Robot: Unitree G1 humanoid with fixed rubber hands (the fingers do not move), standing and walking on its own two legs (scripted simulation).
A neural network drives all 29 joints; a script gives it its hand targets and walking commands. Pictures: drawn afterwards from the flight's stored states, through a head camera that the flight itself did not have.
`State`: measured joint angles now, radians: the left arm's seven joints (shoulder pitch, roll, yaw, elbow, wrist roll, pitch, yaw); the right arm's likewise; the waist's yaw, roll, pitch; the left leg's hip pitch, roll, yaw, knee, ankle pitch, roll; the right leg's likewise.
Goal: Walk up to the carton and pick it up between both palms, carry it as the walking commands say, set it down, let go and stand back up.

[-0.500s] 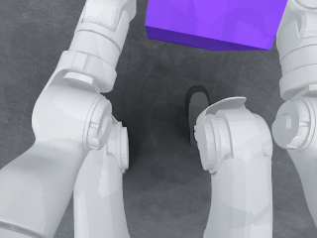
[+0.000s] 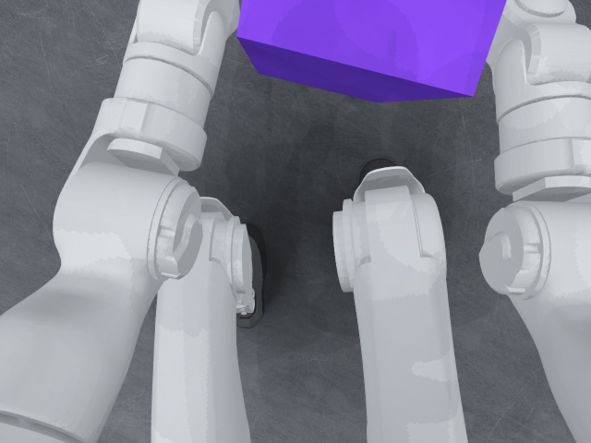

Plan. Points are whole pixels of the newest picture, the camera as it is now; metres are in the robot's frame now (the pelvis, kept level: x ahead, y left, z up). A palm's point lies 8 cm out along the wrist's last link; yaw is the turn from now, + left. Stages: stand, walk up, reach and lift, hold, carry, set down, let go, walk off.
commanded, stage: reach and lift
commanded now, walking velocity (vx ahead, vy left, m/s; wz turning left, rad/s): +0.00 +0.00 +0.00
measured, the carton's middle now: out of the picture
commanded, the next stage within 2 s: none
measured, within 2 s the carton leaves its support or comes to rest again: neither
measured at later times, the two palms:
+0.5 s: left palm out of the picture +0.56 -0.01 -0.09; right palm out of the picture +0.48 -0.28 -0.12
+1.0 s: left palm out of the picture +0.54 -0.02 -0.02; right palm out of the picture +0.46 -0.28 -0.04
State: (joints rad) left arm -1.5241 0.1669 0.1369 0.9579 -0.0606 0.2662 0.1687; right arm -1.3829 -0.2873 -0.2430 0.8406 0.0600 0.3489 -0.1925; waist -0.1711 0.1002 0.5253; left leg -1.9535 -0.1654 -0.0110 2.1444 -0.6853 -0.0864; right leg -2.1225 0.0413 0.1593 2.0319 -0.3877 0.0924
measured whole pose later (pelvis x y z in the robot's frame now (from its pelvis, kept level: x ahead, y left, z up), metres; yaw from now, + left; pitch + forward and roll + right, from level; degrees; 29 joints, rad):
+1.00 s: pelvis -0.01 +0.01 +0.08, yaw -4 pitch +22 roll +4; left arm -1.38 0.07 0.28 0.70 0.05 0.38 0.14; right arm -1.31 -0.16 -0.42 0.62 -0.11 0.47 -0.14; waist -0.15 0.07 0.52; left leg -1.66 -0.20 -0.05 1.89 -0.63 -0.08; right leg -1.81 0.10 0.18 1.78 -0.36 0.12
